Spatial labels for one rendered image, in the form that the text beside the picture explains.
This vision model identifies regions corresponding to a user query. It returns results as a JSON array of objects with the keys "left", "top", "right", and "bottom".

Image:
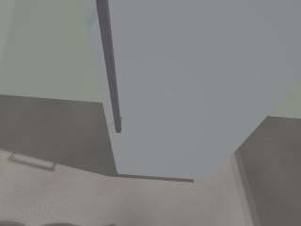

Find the fridge door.
[{"left": 83, "top": 0, "right": 301, "bottom": 181}]

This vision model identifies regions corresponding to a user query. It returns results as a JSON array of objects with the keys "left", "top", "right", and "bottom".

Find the handle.
[{"left": 95, "top": 0, "right": 122, "bottom": 133}]

